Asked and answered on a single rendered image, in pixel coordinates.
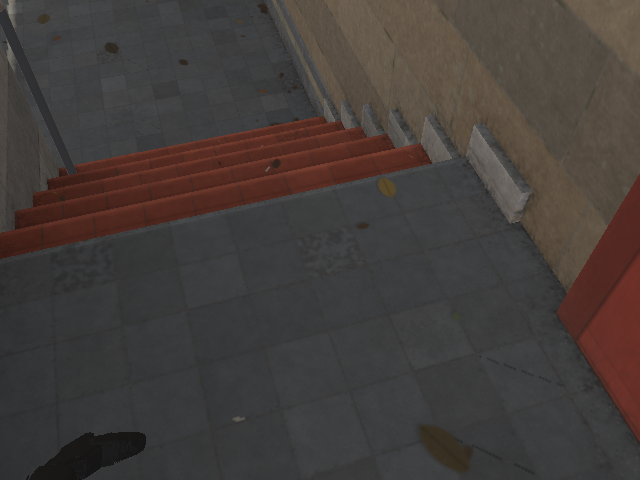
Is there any robot left hand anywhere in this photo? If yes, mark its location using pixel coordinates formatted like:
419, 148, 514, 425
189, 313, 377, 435
26, 432, 146, 480

